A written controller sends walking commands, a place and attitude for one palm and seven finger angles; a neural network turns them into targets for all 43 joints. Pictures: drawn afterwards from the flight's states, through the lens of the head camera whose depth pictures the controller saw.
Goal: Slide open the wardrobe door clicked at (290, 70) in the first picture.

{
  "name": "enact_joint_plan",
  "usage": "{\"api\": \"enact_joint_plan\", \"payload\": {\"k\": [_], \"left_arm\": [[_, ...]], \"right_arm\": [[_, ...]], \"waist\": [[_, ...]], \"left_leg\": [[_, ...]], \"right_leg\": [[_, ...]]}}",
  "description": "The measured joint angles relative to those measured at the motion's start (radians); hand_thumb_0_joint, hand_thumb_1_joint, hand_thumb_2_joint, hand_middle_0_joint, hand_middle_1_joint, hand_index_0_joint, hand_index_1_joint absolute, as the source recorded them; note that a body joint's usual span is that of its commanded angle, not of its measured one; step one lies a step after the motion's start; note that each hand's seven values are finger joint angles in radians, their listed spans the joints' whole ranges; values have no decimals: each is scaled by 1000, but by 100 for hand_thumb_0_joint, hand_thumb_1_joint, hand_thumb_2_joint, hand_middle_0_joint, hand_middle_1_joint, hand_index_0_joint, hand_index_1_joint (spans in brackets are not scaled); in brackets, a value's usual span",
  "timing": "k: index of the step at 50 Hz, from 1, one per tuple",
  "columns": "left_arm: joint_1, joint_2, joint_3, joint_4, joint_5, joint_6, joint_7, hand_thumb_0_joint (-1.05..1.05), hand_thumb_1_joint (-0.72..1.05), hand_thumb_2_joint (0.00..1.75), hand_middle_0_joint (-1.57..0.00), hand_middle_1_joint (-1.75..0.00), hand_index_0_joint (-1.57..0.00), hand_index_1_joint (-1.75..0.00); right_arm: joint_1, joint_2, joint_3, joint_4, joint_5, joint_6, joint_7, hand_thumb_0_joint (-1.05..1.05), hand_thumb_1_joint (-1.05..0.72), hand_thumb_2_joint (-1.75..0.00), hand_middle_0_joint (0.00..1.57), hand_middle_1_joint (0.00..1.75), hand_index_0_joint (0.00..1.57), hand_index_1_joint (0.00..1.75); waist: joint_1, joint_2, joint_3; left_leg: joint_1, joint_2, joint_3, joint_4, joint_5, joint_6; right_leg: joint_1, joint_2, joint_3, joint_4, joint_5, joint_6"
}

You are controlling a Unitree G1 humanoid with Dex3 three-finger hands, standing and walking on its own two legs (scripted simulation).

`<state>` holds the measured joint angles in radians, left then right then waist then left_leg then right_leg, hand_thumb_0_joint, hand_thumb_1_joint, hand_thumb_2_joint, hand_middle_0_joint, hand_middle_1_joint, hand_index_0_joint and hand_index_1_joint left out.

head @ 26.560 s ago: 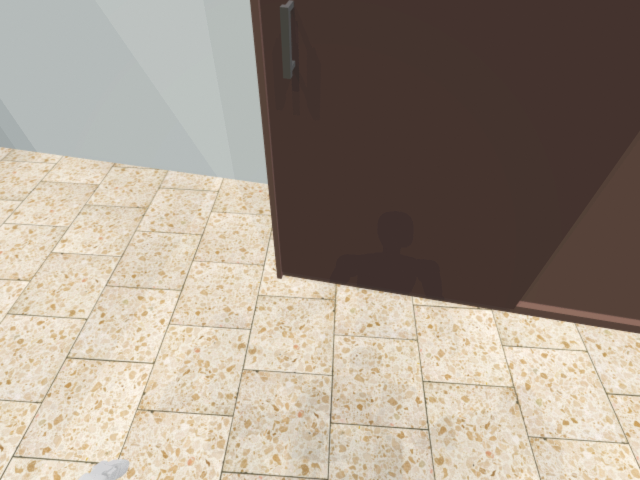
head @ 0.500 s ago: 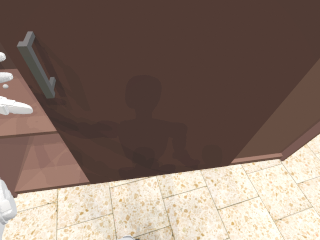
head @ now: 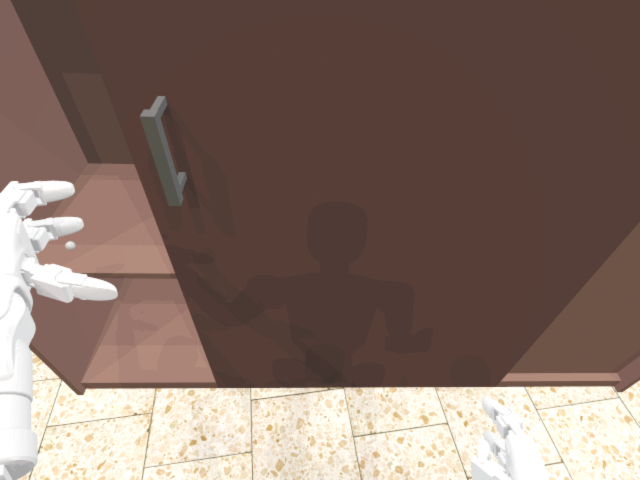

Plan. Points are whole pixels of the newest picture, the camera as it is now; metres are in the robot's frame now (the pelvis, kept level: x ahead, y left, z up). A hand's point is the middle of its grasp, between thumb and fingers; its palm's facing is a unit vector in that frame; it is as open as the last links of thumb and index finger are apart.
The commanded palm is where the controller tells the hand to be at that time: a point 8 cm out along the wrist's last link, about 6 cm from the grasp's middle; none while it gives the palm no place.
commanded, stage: slip the hand off the handle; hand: left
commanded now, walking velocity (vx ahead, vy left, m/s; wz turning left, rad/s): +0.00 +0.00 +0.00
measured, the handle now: (167, 153) +0.48 +0.28 +0.16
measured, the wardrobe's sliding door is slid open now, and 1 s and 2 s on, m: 0.42 0.42 0.42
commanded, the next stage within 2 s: draw the hand back to the body in 0.74 s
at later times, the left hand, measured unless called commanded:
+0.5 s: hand (89, 238) +0.33 +0.32 +0.14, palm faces +0.38 -0.90 -0.21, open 14.7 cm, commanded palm +0.28 +0.36 +0.15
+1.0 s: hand (84, 243) +0.31 +0.31 +0.15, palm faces +0.18 -0.98 +0.00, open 14.7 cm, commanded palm +0.27 +0.35 +0.15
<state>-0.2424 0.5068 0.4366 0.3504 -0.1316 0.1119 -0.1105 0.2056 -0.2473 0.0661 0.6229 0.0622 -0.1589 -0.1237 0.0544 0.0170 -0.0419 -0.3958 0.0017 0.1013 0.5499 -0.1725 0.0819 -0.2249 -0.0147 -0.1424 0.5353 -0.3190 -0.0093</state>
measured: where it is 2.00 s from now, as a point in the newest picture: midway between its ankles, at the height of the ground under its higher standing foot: outside the picture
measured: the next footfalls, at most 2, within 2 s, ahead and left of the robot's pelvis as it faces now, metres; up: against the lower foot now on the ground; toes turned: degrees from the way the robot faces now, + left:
none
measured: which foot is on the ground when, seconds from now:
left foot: down 0.00-1.00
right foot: down 0.00-1.00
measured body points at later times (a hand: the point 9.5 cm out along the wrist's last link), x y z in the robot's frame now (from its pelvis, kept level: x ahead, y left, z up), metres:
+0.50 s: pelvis +0.00 -0.03 +0.00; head +0.01 -0.03 +0.45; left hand +0.30 +0.37 +0.15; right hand +0.12 -0.30 -0.10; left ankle +0.08 +0.07 -0.73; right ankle -0.02 -0.11 -0.73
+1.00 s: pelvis +0.02 -0.02 +0.00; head +0.01 -0.02 +0.45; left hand +0.29 +0.37 +0.15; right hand +0.18 -0.27 -0.07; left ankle +0.08 +0.07 -0.73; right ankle -0.02 -0.11 -0.73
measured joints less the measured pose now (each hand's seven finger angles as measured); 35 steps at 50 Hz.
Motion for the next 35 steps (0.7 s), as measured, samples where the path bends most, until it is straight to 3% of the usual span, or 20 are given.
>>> {"api": "enact_joint_plan", "payload": {"k": [8, 16, 24, 35], "left_arm": [[-27, 22, -2, 48, -2, -49, -38, -1, -55, 20, -25, -115, -25, -115], [-57, 63, 21, 123, -10, -73, -75, -1, -55, 20, -25, -115, -25, -115], [-4, 94, 91, 162, -28, -80, -109, -1, -55, 20, -25, -115, -25, -115], [92, 83, 149, 93, -58, -108, -139, -1, -55, 20, -25, -115, -25, -115]], "right_arm": [[-11, 1, 21, 21, 0, -23, -18, 1, -90, -90, 20, 30, 21, 30], [43, -16, 13, 48, 2, -37, -19, 1, -90, -90, 20, 30, 21, 30], [114, -35, -13, 56, 6, -24, -5, 1, -90, -90, 20, 30, 21, 30], [124, -42, -37, 52, 12, -17, -7, 1, -90, -90, 20, 30, 20, 30]], "waist": [[5, -13, 28], [-23, 8, 29], [-47, 12, 3], [-33, 6, -17]], "left_leg": [[7, 9, -27, -2, 14, -20], [-6, 26, -29, 8, 11, -32], [-23, 42, -7, 29, -15, -42], [-34, 44, -4, 58, -47, -44]], "right_leg": [[12, 15, -21, -1, 4, -21], [0, 33, -16, 0, 4, -35], [-28, 44, 10, 21, -15, -41], [-36, 44, 16, 41, -41, -41]]}}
